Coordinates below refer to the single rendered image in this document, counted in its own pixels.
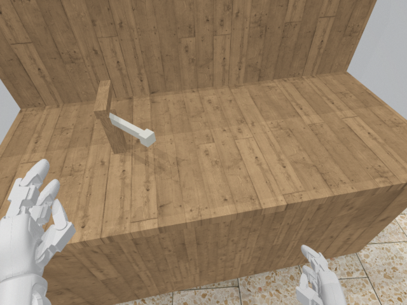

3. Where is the robot right hand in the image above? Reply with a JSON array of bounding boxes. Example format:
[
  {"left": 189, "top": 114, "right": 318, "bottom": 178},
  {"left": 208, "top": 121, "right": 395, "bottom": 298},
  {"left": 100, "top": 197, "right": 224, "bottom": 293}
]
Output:
[{"left": 296, "top": 245, "right": 347, "bottom": 305}]

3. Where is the tap lever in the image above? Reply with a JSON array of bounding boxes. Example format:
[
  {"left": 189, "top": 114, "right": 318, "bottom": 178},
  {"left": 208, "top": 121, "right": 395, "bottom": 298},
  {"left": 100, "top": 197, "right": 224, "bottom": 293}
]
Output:
[{"left": 109, "top": 113, "right": 156, "bottom": 147}]

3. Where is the robot left forearm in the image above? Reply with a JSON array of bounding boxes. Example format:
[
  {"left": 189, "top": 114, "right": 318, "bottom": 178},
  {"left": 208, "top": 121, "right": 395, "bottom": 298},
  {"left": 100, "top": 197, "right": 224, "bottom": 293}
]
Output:
[{"left": 0, "top": 273, "right": 52, "bottom": 305}]

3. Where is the robot left hand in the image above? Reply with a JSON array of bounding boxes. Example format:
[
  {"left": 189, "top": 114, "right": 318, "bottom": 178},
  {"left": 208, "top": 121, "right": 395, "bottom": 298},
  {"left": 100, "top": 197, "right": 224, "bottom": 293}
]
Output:
[{"left": 0, "top": 159, "right": 76, "bottom": 282}]

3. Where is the counter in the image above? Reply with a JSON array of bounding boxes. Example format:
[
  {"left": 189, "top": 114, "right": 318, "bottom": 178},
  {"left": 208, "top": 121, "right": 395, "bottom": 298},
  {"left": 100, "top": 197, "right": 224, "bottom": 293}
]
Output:
[{"left": 0, "top": 0, "right": 407, "bottom": 305}]

